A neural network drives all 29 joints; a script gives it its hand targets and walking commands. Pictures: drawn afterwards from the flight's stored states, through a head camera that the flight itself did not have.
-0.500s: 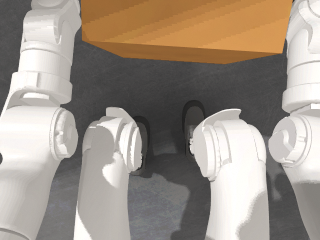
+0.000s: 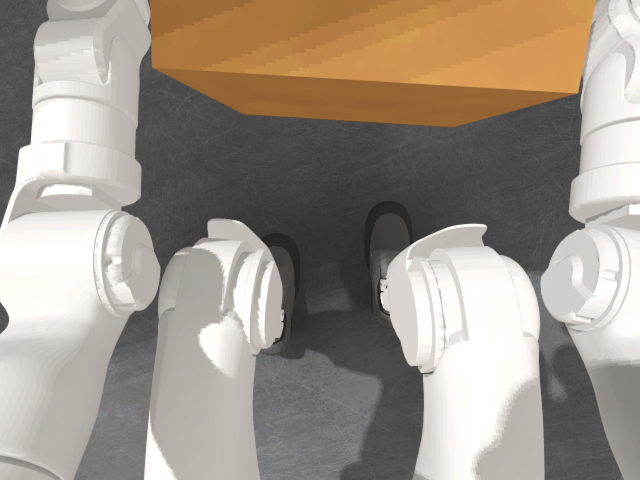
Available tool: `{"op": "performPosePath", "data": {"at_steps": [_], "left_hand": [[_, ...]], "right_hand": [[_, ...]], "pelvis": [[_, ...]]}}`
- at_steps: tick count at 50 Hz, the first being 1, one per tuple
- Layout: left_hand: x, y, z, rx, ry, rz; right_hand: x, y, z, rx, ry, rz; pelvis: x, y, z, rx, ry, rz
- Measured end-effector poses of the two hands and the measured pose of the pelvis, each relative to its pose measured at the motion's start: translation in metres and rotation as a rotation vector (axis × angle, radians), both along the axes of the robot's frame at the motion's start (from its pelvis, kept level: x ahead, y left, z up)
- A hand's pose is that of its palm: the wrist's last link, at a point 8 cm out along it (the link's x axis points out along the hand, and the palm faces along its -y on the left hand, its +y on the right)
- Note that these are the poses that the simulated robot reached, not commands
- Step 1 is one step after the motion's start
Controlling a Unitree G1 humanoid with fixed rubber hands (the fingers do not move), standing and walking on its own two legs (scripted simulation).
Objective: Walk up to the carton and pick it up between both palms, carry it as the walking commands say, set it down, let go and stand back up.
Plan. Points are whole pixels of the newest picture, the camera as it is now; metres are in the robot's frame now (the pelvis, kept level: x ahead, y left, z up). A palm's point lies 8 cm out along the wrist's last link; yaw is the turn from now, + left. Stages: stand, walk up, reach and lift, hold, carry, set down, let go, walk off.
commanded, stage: set down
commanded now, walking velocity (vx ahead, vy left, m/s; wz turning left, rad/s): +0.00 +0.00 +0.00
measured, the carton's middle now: out of the picture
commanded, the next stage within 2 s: none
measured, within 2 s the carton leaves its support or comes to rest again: rests again in 0.44 s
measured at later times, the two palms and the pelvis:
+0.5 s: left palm out of the picture +0.55 +0.16 -0.16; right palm out of the picture +0.53 -0.23 -0.17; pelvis +0.00 +0.00 +0.00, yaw +0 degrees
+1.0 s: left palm out of the picture +0.57 +0.17 -0.17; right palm out of the picture +0.54 -0.24 -0.18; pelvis +0.01 +0.00 +0.00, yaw +0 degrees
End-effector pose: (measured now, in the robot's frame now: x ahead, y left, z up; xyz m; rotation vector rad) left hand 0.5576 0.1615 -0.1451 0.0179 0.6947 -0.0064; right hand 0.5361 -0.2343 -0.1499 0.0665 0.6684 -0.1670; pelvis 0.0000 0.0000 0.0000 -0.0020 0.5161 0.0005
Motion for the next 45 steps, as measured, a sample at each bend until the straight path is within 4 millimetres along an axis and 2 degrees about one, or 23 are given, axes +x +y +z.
{"op": "performPosePath", "data": {"at_steps": [20, 27, 34, 45], "left_hand": [[0.0, 0.0, -0.002, 0.008, -0.007, 0.003], [-0.001, -0.002, -0.019, 0.083, 0.015, -0.003], [0.006, 0.0, -0.025, 0.134, -0.013, -0.008], [0.008, 0.003, -0.024, 0.149, -0.023, 0.0]], "right_hand": [[0.0, -0.001, -0.003, -0.002, -0.008, -0.007], [-0.01, -0.001, -0.029, -0.019, 0.099, -0.039], [0.0, -0.009, -0.028, -0.079, 0.049, -0.097], [0.0, -0.01, -0.028, -0.076, 0.044, -0.111]], "pelvis": [[0.001, 0.0, -0.002, -0.001, -0.002, 0.001], [0.006, 0.0, 0.0, 0.001, 0.012, 0.001], [0.012, -0.001, -0.003, 0.001, 0.011, 0.002], [0.013, 0.0, -0.004, -0.001, 0.008, 0.002]]}}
